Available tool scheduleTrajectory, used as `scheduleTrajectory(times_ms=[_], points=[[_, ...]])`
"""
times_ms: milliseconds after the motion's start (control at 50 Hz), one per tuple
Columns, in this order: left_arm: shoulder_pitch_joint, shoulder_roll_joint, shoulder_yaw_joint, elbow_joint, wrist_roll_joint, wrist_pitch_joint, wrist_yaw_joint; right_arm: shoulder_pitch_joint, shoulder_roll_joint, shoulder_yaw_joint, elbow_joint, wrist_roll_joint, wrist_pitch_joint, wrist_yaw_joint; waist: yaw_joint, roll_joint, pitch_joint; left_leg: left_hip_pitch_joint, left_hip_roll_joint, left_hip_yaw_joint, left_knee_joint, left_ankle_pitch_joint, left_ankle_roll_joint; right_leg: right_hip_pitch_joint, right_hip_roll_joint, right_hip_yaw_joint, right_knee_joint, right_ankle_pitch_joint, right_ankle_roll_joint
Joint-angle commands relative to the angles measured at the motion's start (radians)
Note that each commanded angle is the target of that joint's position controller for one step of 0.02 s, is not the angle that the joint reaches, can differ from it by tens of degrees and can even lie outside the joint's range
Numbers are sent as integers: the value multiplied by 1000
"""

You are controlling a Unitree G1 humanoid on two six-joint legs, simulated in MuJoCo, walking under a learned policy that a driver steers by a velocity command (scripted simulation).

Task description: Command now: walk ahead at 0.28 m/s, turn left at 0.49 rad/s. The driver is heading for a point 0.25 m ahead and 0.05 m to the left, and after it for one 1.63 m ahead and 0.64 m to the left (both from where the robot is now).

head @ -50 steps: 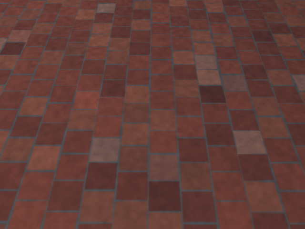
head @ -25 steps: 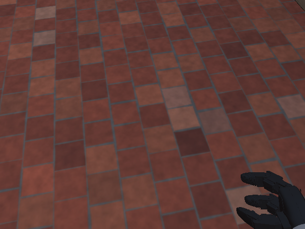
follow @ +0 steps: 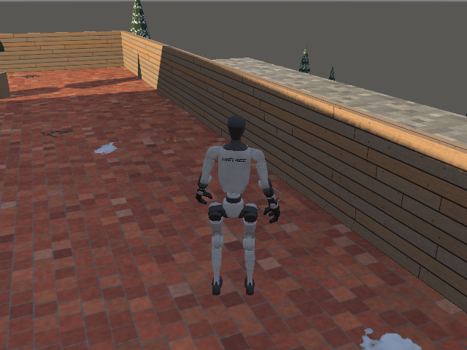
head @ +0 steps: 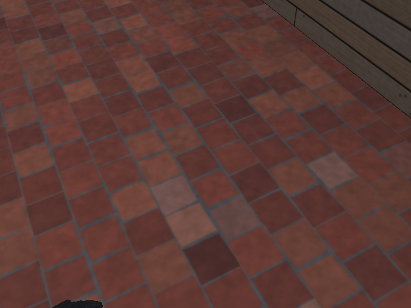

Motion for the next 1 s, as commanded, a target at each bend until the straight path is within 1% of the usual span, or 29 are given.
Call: scheduleTrajectory(times_ms=[20, 40, 100, 160, 200, 260, 300, 320, 340, 360, 380, 400, 420, 440, 500, 560, 600, 660, 720, 760, 820, 840, 860, 880, 900, 940, 960, 980, 1000], points=[[126, 200, 78, -36, -26, -19, 9, -38, -139, -46, -115, 15, 9, -12, 102, -239, -103, -398, 87, -38, 412, -62, -6, 308, -363, 423, -352, -456, -205], [75, 172, 68, -43, -39, -36, 9, -5, -137, -54, -100, 3, 25, -18, 76, -231, -76, -419, 104, -39, 473, -6, -25, 283, -331, 366, -373, -488, -166], [0, 126, 58, -42, -5, -58, 18, -2, -87, -58, -112, -10, 45, -27, 48, -135, -1, -354, 121, -15, 518, 124, -73, 167, -275, 102, -369, -97, -137], [27, 146, 74, -16, -1, -53, 23, -53, -35, -45, -164, -10, 51, -11, 63, -126, -25, -261, 152, 6, 337, 184, -92, 160, -271, -51, -317, 99, -149], [22, 186, 92, -10, -10, -44, 22, -82, -10, -33, -194, -13, 57, 12, 69, -134, -49, -155, 155, 29, 186, 190, -76, 143, -284, -108, -279, 144, -145], [29, 219, 112, 5, -32, -36, 5, -86, -55, -51, -221, -10, 73, 32, 74, -146, -73, -64, 124, 81, 67, 154, -40, 180, -336, -121, -216, 177, -132], [6, 208, 115, 13, -59, -33, -8, -48, -64, -64, -221, -7, 82, 31, 43, -136, -78, 23, 87, 122, -82, 201, 4, 194, -337, -155, -117, 176, -77], [45, 178, 111, 29, -62, -32, -14, 0, -88, -80, -205, -10, 83, 20, 33, -85, -91, 120, 47, 126, -153, 265, 36, 164, -297, -194, -4, 126, -31], [101, 139, 104, 40, -39, -26, -19, 87, -184, -116, -189, -16, 77, 2, 13, 110, -87, 283, 104, -35, -259, 559, 96, 9, -202, -267, 285, 2, 44], [87, 77, 80, -37, 12, -27, -17, 87, -343, -142, -228, -27, 69, -10, 73, 423, -92, 453, 335, -492, -286, 811, 282, -368, -36, -214, 655, -495, 132], [15, 126, 88, -55, 6, -36, -10, 109, -312, -130, -254, -48, 36, 12, -5, 282, -245, 474, 405, -635, -377, 643, 375, -446, 1, 8, 791, -482, 111], [-45, 156, 94, -62, -21, -40, -1, 99, -275, -118, -249, -48, 14, 20, -13, 177, -211, 459, 370, -570, -396, 531, 336, -464, -6, 49, 802, -395, 70], [-43, 150, 95, -52, -21, -42, 13, 45, -238, -109, -251, -25, 10, 11, 22, 107, -164, 413, 320, -508, -386, 445, 278, -473, -25, 70, 753, -295, 47], [-30, 163, 100, -37, -7, -37, 24, -22, -193, -93, -267, -3, 22, -2, 52, 74, -138, 354, 288, -454, -382, 414, 236, -448, -42, 85, 700, -223, 45], [4, 153, 102, -18, -1, -32, 20, -113, -167, -81, -309, -20, 46, -34, 101, 91, -151, 229, 208, -372, -382, 469, 196, -318, 0, 78, 600, -97, 52], [-11, 122, 88, -12, -7, -33, 14, -83, -180, -88, -305, -8, 53, -51, 89, 71, -159, 260, 184, -400, -364, 475, 192, -316, 45, 99, 449, -62, 75], [1, 126, 83, 3, -11, -30, 10, -99, -177, -85, -310, -7, 59, -58, 89, 87, -165, 277, 188, -397, -352, 430, 182, -310, 42, 104, 381, -32, 87], [8, 126, 73, 19, -12, -19, 2, -106, -128, -60, -304, -28, 59, -55, 60, 107, -166, 234, 201, -367, -338, 458, 182, -226, -6, 75, 345, 4, 99], [20, 97, 57, 23, -15, -19, -11, -125, -37, -14, -276, -56, 49, -34, 57, 99, -150, 160, 204, -323, -341, 475, 191, -66, -55, 59, 247, -3, 81], [13, 111, 59, 12, -25, -24, -21, -125, -56, -13, -252, -65, 38, -15, 47, 118, -105, 127, 208, -304, -352, 453, 201, 17, -37, 22, 180, -39, 60], [9, 169, 76, -22, -37, -31, -30, -114, -129, -36, -232, -45, 40, -19, 59, 105, -42, 208, 206, -300, -310, 496, 186, 12, -4, -10, 12, 18, 20], [13, 188, 79, -32, -35, -32, -32, -95, -140, -42, -228, -39, 40, -26, 57, 77, -49, 245, 190, -290, -282, 481, 163, 22, -15, 24, -23, 143, 3], [13, 228, 89, -45, -30, -33, -32, -64, -138, -47, -233, -46, 35, -34, 29, 8, -73, 246, 142, -255, -226, 417, 133, 52, -51, 96, 6, 378, -24], [29, 245, 99, -36, -40, -31, -32, -60, -121, -48, -243, -57, 33, -39, 12, -79, -95, 235, 65, -166, -181, 349, 94, 57, -69, 161, 9, 442, -64], [59, 230, 103, -35, -50, -25, -31, -102, -102, -47, -251, -58, 34, -43, 36, -132, -101, 214, 8, -76, -110, 282, 54, 52, -97, 231, -37, 406, -102], [112, 234, 110, -41, -39, -17, -22, -182, -55, -47, -277, -43, 42, -44, 77, -232, -90, 57, -82, -10, 33, 75, -3, 136, -197, 455, -127, 405, -212], [149, 236, 113, -41, -31, -18, -18, -206, -39, -47, -292, -38, 44, -39, 103, -268, -95, -61, -105, -38, 130, -146, -12, 226, -248, 551, -164, 429, -264], [182, 247, 119, -43, -23, -24, -14, -221, -41, -49, -300, -33, 40, -34, 127, -248, -117, -142, -95, -92, 272, -266, -20, 296, -274, 602, -177, 459, -290], [162, 256, 124, -49, -26, -27, -8, -207, -39, -51, -294, -28, 36, -30, 106, -189, -137, -169, -72, -127, 330, -245, -28, 323, -256, 575, -155, 473, -271]])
